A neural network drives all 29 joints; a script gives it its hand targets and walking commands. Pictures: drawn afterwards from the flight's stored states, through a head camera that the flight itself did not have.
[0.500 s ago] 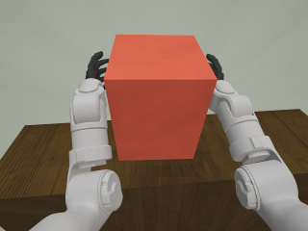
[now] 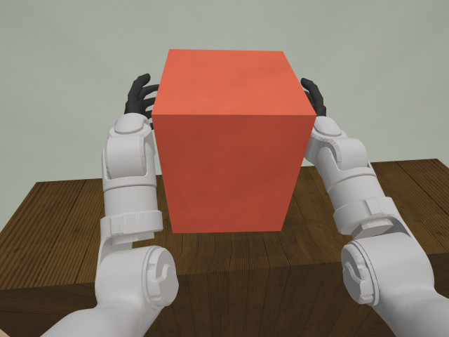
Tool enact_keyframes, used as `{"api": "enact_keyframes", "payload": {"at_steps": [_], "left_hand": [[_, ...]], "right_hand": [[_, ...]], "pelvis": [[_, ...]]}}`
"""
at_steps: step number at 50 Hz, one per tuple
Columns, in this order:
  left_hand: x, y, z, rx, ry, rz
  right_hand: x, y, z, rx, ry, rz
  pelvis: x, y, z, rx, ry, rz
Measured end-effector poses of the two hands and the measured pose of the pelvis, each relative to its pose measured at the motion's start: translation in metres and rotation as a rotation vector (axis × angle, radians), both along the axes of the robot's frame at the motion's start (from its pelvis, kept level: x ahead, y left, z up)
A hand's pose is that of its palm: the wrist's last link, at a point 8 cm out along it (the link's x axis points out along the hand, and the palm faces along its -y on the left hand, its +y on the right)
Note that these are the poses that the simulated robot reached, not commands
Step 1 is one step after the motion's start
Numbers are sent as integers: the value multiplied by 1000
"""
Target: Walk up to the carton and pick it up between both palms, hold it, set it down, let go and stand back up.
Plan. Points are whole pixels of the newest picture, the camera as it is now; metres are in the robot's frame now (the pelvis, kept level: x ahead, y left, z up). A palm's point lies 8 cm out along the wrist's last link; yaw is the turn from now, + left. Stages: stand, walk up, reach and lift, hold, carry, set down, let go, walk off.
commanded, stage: hold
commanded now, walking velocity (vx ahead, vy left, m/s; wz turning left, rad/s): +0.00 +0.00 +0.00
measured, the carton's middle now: (227, 143) +0.38 +0.00 +0.22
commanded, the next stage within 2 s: none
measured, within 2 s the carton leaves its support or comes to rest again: neither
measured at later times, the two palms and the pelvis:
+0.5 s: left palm (139, 122) +0.37 +0.14 +0.27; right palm (313, 124) +0.37 -0.15 +0.25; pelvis +0.00 +0.00 +0.00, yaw +0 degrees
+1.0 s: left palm (138, 120) +0.37 +0.14 +0.27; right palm (313, 122) +0.37 -0.15 +0.26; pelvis +0.00 +0.00 +0.00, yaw +0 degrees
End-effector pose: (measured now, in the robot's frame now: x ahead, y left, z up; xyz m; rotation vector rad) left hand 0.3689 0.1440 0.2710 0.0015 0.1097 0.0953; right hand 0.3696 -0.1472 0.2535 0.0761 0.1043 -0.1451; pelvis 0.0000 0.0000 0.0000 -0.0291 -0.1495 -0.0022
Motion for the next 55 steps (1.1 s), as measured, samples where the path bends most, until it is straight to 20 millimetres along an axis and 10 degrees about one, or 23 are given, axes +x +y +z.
{"api": "enact_keyframes", "payload": {"at_steps": [55], "left_hand": [[0, -1, 1, 1, -3, -1]], "right_hand": [[-1, -1, 0, 0, 1, -1]], "pelvis": [[0, 0, 0, 0, -1, -1]]}}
